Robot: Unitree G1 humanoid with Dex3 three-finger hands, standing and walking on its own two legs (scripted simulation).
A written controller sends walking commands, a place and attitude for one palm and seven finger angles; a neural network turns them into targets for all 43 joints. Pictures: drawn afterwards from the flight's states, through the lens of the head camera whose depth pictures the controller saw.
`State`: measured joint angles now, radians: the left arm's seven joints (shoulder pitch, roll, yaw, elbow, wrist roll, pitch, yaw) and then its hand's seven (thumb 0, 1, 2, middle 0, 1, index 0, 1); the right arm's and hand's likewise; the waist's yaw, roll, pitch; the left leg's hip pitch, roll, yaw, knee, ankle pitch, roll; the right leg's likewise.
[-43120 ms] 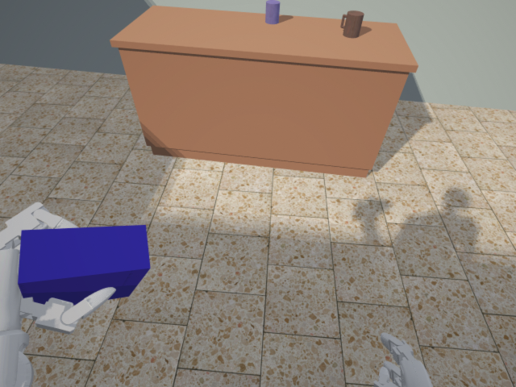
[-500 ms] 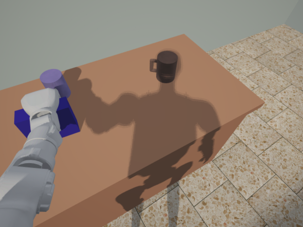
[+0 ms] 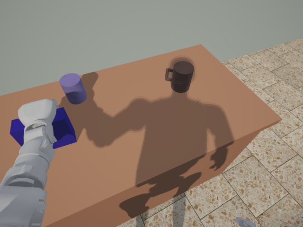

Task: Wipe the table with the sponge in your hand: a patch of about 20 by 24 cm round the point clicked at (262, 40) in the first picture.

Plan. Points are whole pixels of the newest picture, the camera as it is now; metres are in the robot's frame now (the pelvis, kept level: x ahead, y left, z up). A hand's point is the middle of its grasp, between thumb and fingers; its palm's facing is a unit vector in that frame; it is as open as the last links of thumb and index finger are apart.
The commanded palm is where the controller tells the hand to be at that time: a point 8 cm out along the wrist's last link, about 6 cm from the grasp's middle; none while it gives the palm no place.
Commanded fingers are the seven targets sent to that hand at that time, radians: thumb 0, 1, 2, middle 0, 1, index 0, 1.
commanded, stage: wipe back along the first lane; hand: left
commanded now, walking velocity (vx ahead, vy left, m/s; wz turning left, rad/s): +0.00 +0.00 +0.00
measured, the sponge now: (49, 135) +0.37 +0.33 -0.02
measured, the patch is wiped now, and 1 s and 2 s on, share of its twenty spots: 1.00 1.00 1.00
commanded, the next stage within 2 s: lift the sponge slowly off the table in 1.64 s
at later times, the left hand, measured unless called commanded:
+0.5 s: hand (41, 137) +0.34 +0.33 +0.02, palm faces -0.06 -0.03 -1.00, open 9.4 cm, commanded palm +0.30 +0.30 +0.05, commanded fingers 0.00 0.10 1.30 -1.20 -1.60 -1.20 -1.60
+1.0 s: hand (41, 157) +0.28 +0.30 +0.02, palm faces -0.04 -0.04 -1.00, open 9.4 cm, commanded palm +0.24 +0.28 +0.05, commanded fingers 0.00 0.10 1.30 -1.20 -1.60 -1.20 -1.60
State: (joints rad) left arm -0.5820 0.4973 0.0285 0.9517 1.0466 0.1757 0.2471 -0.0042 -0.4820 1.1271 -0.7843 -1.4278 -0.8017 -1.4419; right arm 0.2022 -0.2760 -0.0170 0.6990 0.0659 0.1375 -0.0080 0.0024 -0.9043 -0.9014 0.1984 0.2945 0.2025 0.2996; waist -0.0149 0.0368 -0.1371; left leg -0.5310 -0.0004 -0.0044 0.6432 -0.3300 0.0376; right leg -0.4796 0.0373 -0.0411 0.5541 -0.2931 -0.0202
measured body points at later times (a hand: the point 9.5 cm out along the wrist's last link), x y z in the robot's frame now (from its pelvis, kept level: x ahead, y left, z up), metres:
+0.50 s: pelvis +0.00 +0.01 +0.00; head +0.02 +0.00 +0.45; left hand +0.34 +0.32 +0.07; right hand +0.13 -0.25 -0.12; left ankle -0.02 +0.09 -0.73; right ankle -0.02 -0.11 -0.73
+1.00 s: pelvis -0.01 +0.00 +0.00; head -0.01 -0.01 +0.45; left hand +0.28 +0.30 +0.07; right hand +0.19 -0.23 -0.09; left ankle -0.02 +0.09 -0.73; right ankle -0.02 -0.11 -0.73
